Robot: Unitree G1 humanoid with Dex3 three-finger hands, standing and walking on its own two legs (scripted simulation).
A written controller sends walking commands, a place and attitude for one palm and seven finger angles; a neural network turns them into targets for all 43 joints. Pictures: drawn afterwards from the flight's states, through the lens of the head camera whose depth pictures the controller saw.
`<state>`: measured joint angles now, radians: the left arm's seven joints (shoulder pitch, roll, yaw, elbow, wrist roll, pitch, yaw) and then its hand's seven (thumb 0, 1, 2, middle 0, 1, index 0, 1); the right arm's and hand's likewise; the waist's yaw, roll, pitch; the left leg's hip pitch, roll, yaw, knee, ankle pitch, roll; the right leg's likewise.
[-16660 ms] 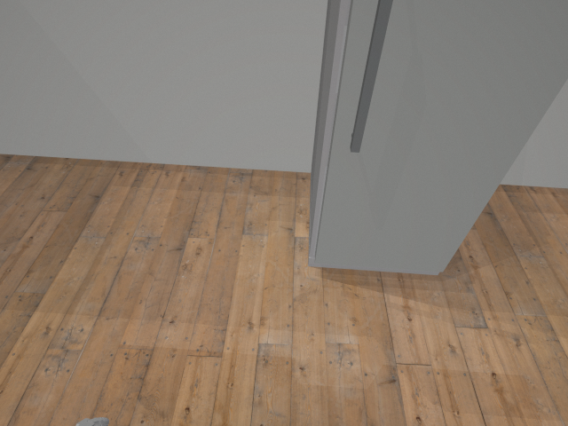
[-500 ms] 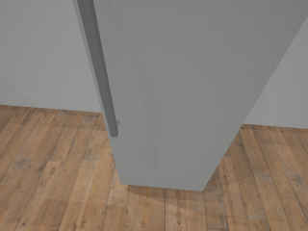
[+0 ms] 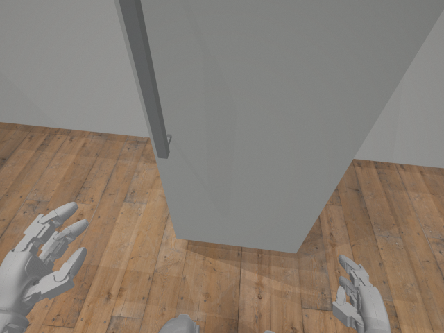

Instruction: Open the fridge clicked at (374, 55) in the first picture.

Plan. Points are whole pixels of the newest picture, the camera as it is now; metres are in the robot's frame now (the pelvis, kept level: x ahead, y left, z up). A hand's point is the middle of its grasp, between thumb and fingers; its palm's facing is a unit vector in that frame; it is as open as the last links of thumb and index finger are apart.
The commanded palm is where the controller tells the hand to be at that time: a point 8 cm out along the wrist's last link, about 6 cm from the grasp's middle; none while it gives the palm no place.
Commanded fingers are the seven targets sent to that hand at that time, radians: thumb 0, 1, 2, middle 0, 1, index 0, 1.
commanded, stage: raise the hand to about handle height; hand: left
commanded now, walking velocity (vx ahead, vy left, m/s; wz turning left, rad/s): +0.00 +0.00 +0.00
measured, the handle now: (147, 52) +0.52 +0.19 +0.23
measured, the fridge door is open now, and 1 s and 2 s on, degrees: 0 0 0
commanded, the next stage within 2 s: move the hooked fingers beside the handle in 1.68 s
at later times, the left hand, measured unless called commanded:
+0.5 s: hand (35, 210) +0.24 +0.28 +0.15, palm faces +0.02 -1.00 -0.07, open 11.6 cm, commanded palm +0.21 +0.33 +0.17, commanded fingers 0.00 -0.20 0.43 -0.28 -1.00 -0.28 -1.00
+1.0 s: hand out of the picture +0.27 +0.31 +0.25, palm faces +0.07 -0.99 -0.12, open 13.9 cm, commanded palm +0.24 +0.35 +0.26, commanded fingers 0.00 -0.50 0.30 -0.30 -1.20 -0.30 -1.20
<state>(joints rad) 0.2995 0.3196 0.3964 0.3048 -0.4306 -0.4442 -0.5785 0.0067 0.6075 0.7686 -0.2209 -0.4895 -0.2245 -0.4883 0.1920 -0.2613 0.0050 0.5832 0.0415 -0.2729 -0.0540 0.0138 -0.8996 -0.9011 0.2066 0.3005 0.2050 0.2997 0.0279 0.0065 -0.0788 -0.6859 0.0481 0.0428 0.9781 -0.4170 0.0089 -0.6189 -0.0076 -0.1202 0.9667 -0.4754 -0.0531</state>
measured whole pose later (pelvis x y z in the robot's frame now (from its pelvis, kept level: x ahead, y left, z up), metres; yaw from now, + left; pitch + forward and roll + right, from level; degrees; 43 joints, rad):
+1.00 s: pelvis +0.02 +0.03 +0.06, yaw +1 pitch -4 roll -1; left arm -0.08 0.49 0.47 0.04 -0.34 0.18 -0.46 -0.01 -0.47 0.31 -0.30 -1.18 -0.30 -1.18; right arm 0.20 -0.24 0.12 0.62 0.08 -0.25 -0.10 0.02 -0.90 -0.90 0.21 0.30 0.21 0.30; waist 0.07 0.05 -0.01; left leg -0.20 -0.01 0.05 0.48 -0.22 0.05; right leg -0.12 -0.02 -0.11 0.43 -0.25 0.00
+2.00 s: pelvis +0.03 +0.00 +0.06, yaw +1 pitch -3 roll +0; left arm -0.29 0.52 0.45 0.18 -0.31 0.30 -0.45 -0.02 -0.50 0.30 -0.30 -1.20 -0.30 -1.20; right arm 0.19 -0.28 0.09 0.62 0.11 -0.18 -0.11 0.02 -0.90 -0.90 0.20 0.30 0.20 0.30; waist 0.05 0.07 -0.03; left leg -0.18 0.02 0.04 0.47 -0.22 0.01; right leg -0.11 0.00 -0.12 0.45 -0.28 -0.04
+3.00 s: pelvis +0.04 +0.01 +0.06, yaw +0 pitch +0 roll +0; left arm -0.63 0.52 0.36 0.60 -0.22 0.20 -0.36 -0.02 -0.50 0.30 -0.30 -1.20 -0.30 -1.20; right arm 0.25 -0.28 0.07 0.64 0.10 -0.12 -0.12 0.01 -0.90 -0.90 0.21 0.30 0.20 0.30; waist -0.01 0.04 -0.03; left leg -0.22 0.00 0.07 0.44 -0.22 0.03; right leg -0.16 -0.01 -0.09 0.41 -0.26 -0.02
